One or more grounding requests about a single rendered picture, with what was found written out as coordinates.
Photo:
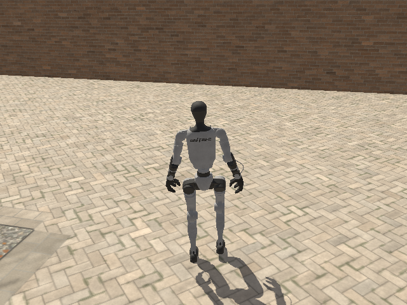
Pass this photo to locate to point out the robot left upper arm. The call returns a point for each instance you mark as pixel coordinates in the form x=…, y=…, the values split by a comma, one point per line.
x=178, y=146

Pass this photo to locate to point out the robot left forearm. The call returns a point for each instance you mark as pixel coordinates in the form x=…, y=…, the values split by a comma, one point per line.
x=172, y=170

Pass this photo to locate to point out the robot right shin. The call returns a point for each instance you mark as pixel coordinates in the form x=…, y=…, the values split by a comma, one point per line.
x=220, y=225

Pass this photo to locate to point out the robot right upper arm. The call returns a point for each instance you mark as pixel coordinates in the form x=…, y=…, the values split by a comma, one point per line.
x=224, y=143

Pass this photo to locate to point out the right robot hand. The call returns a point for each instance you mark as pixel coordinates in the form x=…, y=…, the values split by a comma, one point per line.
x=239, y=184

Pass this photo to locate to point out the left robot foot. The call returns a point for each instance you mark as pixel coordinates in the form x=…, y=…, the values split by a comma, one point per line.
x=193, y=257

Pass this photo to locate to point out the robot right forearm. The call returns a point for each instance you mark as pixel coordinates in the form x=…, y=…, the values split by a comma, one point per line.
x=234, y=168

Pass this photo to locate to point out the left robot hand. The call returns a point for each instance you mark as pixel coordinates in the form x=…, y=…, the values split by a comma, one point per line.
x=172, y=183

